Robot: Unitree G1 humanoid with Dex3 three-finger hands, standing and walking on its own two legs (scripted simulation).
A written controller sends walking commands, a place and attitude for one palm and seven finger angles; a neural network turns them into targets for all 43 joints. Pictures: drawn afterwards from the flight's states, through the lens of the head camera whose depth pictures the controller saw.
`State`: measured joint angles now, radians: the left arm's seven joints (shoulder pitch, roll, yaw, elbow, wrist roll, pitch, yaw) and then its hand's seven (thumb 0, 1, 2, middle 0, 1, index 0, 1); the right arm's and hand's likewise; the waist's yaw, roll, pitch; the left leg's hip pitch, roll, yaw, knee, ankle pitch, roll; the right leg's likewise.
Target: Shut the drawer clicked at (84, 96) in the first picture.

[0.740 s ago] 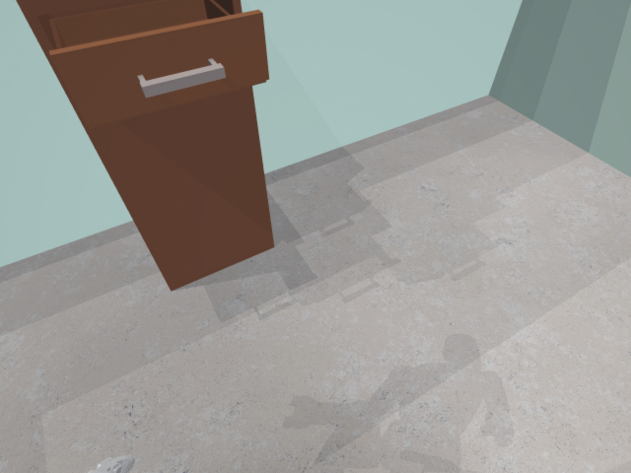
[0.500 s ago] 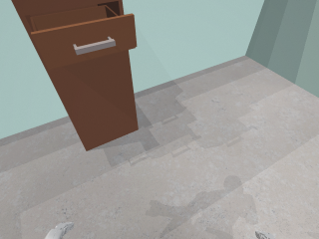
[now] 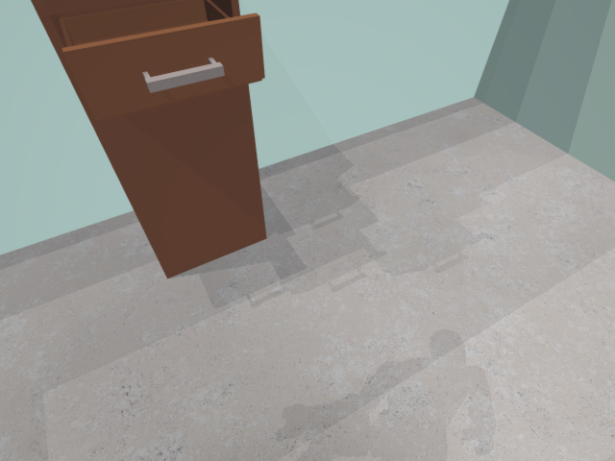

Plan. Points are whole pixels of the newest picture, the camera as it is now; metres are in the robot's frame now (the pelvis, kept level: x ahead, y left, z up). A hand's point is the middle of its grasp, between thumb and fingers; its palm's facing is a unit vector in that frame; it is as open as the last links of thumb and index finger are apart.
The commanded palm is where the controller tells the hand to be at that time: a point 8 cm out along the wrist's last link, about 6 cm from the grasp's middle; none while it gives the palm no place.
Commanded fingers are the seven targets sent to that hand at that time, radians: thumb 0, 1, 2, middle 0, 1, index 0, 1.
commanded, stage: stand and wait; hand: left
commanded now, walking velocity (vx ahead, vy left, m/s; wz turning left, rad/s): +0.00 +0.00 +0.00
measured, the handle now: (183, 72) +0.79 +0.31 +0.11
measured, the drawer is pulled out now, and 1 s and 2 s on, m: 0.19 0.19 0.19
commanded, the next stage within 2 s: look at it before walking up in 0.20 s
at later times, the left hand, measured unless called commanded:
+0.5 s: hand out of the picture +0.06 +0.24 -0.16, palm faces -0.02 -0.95 -0.30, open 7.4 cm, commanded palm none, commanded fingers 0.00 0.90 0.90 -0.20 -0.30 -0.20 -0.30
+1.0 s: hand out of the picture +0.06 +0.24 -0.16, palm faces -0.02 -0.95 -0.30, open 7.4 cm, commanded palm none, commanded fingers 0.00 0.90 0.90 -0.20 -0.30 -0.20 -0.30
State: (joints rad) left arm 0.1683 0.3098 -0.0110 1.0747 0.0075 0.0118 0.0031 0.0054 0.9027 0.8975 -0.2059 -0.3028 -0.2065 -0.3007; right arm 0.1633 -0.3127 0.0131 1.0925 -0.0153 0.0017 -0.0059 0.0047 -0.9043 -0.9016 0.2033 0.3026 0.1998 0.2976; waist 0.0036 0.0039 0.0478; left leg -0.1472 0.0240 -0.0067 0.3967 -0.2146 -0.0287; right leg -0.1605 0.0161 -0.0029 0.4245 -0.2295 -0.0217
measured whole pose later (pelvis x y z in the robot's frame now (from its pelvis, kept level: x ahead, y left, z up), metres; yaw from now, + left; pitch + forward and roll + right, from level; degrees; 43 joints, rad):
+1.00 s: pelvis +0.00 +0.01 +0.00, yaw -1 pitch -2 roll +0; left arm 0.18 0.29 0.00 1.08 0.01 0.01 0.01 0.00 0.90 0.90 -0.20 -0.30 -0.21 -0.30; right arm 0.15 -0.28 0.00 1.10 -0.01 -0.01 -0.01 0.00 -0.91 -0.90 0.20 0.30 0.20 0.30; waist 0.01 0.00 0.03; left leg -0.15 0.02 0.02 0.39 -0.21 -0.02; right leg -0.17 0.01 0.02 0.41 -0.21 -0.01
